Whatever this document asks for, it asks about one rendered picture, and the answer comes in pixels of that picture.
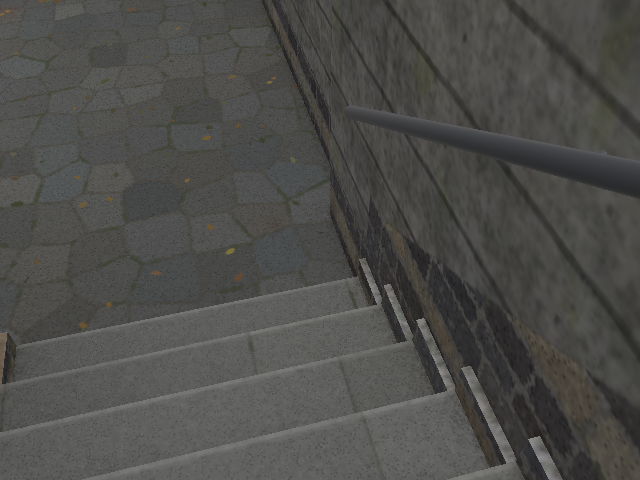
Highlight stairs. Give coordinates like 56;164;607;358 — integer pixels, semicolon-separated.
0;276;525;480

